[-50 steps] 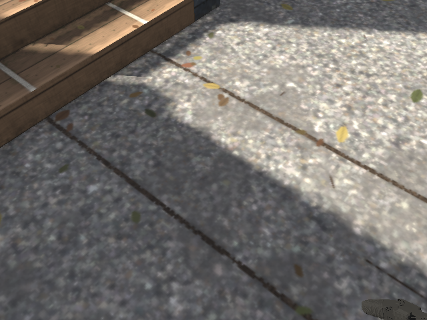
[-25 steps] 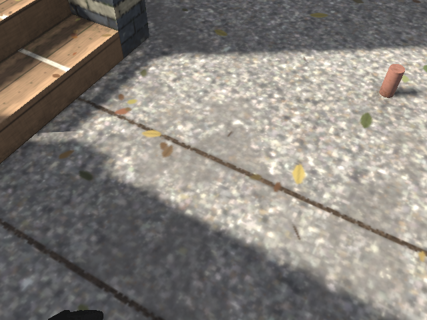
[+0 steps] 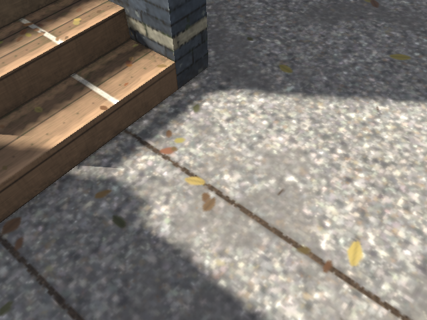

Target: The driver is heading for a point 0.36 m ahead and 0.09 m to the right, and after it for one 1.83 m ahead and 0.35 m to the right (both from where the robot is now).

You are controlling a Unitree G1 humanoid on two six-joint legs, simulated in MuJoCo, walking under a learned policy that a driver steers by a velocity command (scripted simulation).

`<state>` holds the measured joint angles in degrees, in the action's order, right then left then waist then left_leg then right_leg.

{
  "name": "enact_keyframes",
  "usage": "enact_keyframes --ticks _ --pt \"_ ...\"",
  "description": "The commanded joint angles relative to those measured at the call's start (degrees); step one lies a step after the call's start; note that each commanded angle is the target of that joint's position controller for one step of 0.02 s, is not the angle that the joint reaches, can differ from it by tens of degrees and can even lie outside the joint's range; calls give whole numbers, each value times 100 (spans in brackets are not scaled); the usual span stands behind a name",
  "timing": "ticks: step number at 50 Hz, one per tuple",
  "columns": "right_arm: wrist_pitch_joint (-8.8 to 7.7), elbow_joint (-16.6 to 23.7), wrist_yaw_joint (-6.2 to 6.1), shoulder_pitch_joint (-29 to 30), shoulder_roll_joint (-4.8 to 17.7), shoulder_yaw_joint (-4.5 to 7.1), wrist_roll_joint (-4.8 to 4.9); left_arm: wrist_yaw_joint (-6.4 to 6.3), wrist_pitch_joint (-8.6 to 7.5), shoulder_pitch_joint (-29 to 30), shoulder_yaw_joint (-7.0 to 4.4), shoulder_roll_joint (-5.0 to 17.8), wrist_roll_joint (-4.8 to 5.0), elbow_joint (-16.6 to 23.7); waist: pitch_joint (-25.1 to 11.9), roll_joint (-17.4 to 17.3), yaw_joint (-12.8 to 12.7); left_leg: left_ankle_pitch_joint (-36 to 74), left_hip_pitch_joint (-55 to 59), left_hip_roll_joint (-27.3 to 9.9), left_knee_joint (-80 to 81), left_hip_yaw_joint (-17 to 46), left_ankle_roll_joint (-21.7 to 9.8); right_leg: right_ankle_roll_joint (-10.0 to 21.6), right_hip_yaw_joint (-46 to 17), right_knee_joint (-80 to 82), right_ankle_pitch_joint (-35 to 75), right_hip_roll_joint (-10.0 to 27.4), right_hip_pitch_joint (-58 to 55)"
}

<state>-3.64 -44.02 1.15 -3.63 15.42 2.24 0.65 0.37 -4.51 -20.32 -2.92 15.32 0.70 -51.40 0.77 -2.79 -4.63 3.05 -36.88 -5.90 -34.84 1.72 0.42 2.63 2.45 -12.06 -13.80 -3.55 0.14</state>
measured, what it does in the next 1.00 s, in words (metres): walks ahead, turning right: left foot, then right foot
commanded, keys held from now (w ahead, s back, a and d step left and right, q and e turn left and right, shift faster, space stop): w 0.14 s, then w+e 0.12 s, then e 0.72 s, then no key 0.02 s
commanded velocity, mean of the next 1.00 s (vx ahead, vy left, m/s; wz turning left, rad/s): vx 0.24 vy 0.00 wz -0.38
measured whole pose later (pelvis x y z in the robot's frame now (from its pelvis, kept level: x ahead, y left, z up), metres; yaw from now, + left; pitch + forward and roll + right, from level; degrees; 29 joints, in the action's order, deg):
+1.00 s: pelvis +0.37 +0.03 -0.01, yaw -25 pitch +3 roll +1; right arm 0.0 -45.4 -1.9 -5.4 16.6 3.6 0.1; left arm -1.9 2.2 -9.0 -5.1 17.1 0.2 -38.3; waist 1.9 -0.1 -1.6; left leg -19.4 -25.8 0.5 -42.0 6.6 4.1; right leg 2.7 -9.7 -27.6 -6.6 -7.3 23.2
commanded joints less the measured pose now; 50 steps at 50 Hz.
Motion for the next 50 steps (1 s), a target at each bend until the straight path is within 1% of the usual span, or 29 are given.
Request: enact_keyframes --ticks 1,3,4,5,6,7,8,9,10,11,12,14,17,19,22,26,29,30,31,32,33,34,35,36,37,39,43,47,50 --pt "-123 575 92 725 389 66 32 -51 21 -176 -240 1020 43 91 340 607 11 -115 -38 115 380 -56 -139 833 -767 169 1633 1743 -75" --pt "-152 590 140 627 492 96 25 -79 83 -143 -271 1087 51 33 258 680 142 -536 202 200 540 -108 -294 734 -804 -122 2113 1864 -367" --pt "-163 531 142 371 586 139 17 -90 111 -60 -285 1133 51 30 104 748 309 -723 631 326 608 -226 -385 666 -755 -424 2800 1834 -420" --pt "-167 357 122 -220 727 231 -4 -101 144 67 -279 1133 55 41 -240 739 653 -709 1490 517 758 -416 -516 551 -571 -1097 3687 1647 -331" --pt "-162 74 68 -1167 1022 375 -25 -115 161 62 -211 967 8 81 -882 584 1034 -543 2932 411 642 -312 -713 377 -339 -2247 3684 1333 217" --pt "-143 -42 19 -1967 1576 506 -139 -92 91 -379 -45 479 -80 251 -1847 -411 1060 -721 5227 -1002 545 1666 -1412 25 -33 -4406 1800 704 2171" --pt "-108 -126 43 -2179 1462 473 -69 -50 -33 -670 58 191 -53 144 -2358 -1313 1017 -1744 6067 -1704 1433 3729 -1899 -123 -612 -5657 -1959 -5 3578" --pt "-109 -91 25 -1972 1031 346 -32 -9 -108 -165 -107 803 130 184 -1684 -741 1147 -2415 5581 -1563 1661 3371 -1626 -31 -1063 -6217 -1890 319 4190" --pt "-118 -23 2 -1529 884 297 -34 -5 -142 274 -146 924 218 324 -945 -468 1031 -2264 4739 -1423 1823 2564 -1400 38 -908 -6136 -1326 612 4362" --pt "-133 12 -1 -1153 716 249 -69 -38 -127 489 -156 879 169 347 -538 -177 860 -1914 3955 -1208 2040 1977 -1271 26 -803 -5843 -828 854 4152" --pt "-175 24 9 -909 547 207 -115 -62 -62 477 -189 807 118 321 -266 -236 674 -1553 3391 -1003 2265 1486 -1166 2 -829 -5552 -475 1023 3871" --pt "-259 -31 22 -708 428 192 -174 -91 105 211 -182 556 115 203 -143 -303 449 -653 2810 -844 2554 852 -1115 -82 -864 -5367 -155 1097 3341" --pt "-307 -156 -45 -620 600 242 -226 -148 236 261 -195 412 37 304 -7 -173 257 1915 2572 -803 2422 -131 -1141 -293 -839 -4909 224 957 3395" --pt "-242 -176 -152 -536 688 261 -204 -105 228 500 -178 352 -17 448 -12 -190 268 2180 2554 -632 2400 -670 -1043 -351 -607 -4065 921 913 3300" --pt "-119 -252 -293 -676 820 280 -155 36 218 1124 -112 200 -44 716 -66 -136 539 2147 2773 -581 2309 -1043 -981 -333 -261 -2967 1742 811 3021" --pt "105 -350 -367 -758 975 350 -19 199 280 1375 -179 379 -55 1028 -135 -125 580 2177 3574 -934 1810 -1039 -958 -172 -165 -2437 1274 735 3126" --pt "270 -254 -446 -525 1049 410 88 278 285 893 -312 633 -62 1061 -318 -175 275 2928 3714 -929 671 -1080 -748 127 109 -2088 598 402 2559" --pt "317 -224 -457 -522 968 387 90 249 246 357 -424 835 -63 939 -588 57 17 2725 3548 -617 -290 -1234 -521 314 166 -1522 1179 171 1792" --pt "294 -157 -424 -785 855 331 -58 119 239 -11 -584 1370 -92 952 -1010 901 -70 1021 2558 -148 -1776 -1301 -99 705 -963 -1349 3654 837 537" --pt "245 1 -319 -1222 297 161 -366 10 284 123 -622 1804 -121 1071 -1544 2020 486 -4274 591 939 -3718 -992 332 1826 -2991 -1779 6102 2174 -1049" --pt "175 -18 -212 -1145 554 168 -188 49 283 133 -520 1474 -160 1236 -2467 1384 203 -4404 216 982 -4446 294 272 2277 -3784 -1301 4597 2457 -1251" --pt "165 73 -182 -682 765 230 20 60 273 559 -474 1248 -117 1385 -1891 884 170 -3916 -94 745 -4397 418 167 2006 -3286 -1065 3605 2200 -741" --pt "196 90 -230 -454 761 248 7 27 292 901 -422 1039 2 1418 -1293 448 284 -3452 -193 537 -4013 366 164 1645 -2816 -901 2724 1905 -101" --pt "258 66 -302 -345 794 278 -77 -16 337 1115 -364 877 50 1461 -929 295 382 -3162 -49 387 -3574 353 187 1414 -2558 -751 2115 1713 551" --pt "319 105 -337 -344 829 304 -108 -59 378 1223 -357 863 5 1491 -761 487 511 -2964 297 366 -3220 349 199 1312 -2422 -625 1736 1527 1091" --pt "367 96 -354 -475 675 287 -114 -115 428 1256 -389 947 -103 1560 -741 792 602 -2750 676 515 -2626 235 266 1230 -2234 -546 1759 1276 1470" --pt "371 108 -386 -399 554 243 -106 -236 493 1172 -465 1126 -51 1624 -948 850 498 -2361 914 610 -1698 305 433 1148 -2303 -614 1307 1159 1510" --pt "339 182 -349 -232 597 259 -67 -259 589 1246 -456 1092 -60 1694 -813 1084 394 -2188 1150 695 -1025 370 431 986 -2656 -572 198 1039 1653" --pt "239 178 -276 -365 653 282 -37 -248 645 1240 -432 1045 -52 1726 -817 1222 396 -2219 1428 731 -320 338 309 895 -2932 -779 368 1064 1425"
Velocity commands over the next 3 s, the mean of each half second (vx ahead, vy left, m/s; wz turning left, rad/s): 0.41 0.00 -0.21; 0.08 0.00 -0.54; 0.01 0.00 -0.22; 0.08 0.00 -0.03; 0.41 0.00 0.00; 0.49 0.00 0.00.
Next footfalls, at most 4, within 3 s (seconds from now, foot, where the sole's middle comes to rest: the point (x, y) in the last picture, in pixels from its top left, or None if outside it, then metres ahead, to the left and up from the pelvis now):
0.12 left None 0.25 0.14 -0.78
0.62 right None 0.44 -0.09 -0.78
1.06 left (200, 313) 0.50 0.13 -0.78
1.38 right None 0.34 -0.09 -0.78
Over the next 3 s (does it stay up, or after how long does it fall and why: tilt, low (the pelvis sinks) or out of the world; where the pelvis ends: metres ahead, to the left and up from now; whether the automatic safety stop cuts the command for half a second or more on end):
stays up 0.86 -0.22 -0.01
